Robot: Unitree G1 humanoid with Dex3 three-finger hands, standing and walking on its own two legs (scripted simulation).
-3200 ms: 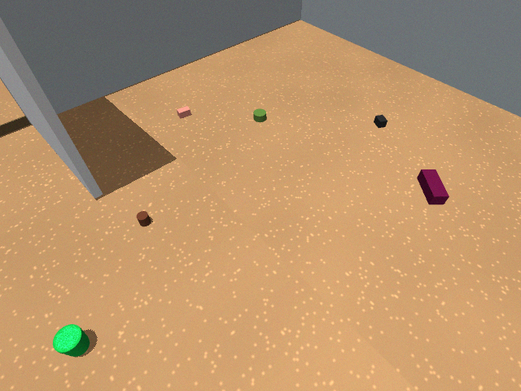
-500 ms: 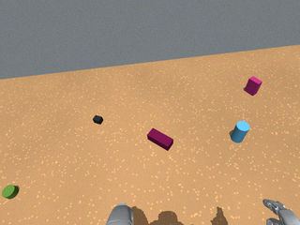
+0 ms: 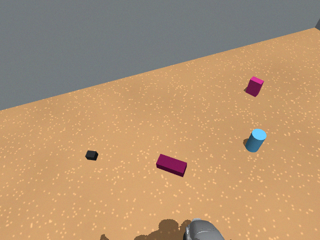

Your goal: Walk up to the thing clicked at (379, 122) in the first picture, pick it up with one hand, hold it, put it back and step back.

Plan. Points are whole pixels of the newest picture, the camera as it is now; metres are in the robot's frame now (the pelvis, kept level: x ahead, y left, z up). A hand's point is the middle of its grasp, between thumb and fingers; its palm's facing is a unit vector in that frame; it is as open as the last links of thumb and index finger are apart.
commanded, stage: walk up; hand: left
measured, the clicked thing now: (91, 155) +0.76 +0.48 -0.74
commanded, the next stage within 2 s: none
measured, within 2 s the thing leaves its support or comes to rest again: neither
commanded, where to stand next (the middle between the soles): +0.34 +0.28 m, yaw -8 degrees
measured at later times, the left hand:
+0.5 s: hand out of the picture +0.16 +0.47 -0.15, palm faces -0.09 -0.82 -0.57, open 7.4 cm
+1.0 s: hand out of the picture +0.31 +0.53 -0.11, palm faces -0.08 -0.82 -0.57, open 7.3 cm
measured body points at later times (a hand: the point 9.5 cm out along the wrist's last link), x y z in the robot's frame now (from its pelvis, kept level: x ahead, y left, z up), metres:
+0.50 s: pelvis +0.11 +0.15 -0.03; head +0.14 +0.14 +0.42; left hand +0.16 +0.51 -0.11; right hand +0.20 -0.21 -0.12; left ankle +0.17 +0.30 -0.73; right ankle +0.10 -0.07 -0.72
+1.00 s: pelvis +0.20 +0.25 -0.01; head +0.21 +0.19 +0.43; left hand +0.31 +0.57 -0.07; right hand +0.21 -0.06 -0.16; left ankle +0.20 +0.37 -0.66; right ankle +0.27 +0.14 -0.73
